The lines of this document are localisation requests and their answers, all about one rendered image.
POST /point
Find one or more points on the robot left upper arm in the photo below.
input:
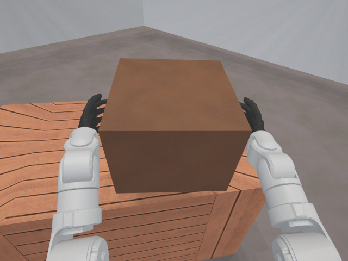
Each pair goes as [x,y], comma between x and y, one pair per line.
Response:
[92,248]

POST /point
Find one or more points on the robot left hand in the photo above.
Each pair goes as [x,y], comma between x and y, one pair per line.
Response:
[89,116]

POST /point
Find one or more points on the left robot forearm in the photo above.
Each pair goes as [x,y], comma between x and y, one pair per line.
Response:
[78,183]

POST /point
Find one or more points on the pedestal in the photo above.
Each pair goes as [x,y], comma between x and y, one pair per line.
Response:
[152,226]

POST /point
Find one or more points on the right robot forearm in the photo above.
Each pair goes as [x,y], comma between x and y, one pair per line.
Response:
[289,208]

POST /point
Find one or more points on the robot right hand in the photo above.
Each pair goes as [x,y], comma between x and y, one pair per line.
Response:
[253,115]

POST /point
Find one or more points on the carton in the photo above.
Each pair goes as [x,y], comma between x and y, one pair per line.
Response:
[172,126]

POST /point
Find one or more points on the robot right upper arm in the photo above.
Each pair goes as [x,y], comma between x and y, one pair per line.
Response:
[311,246]

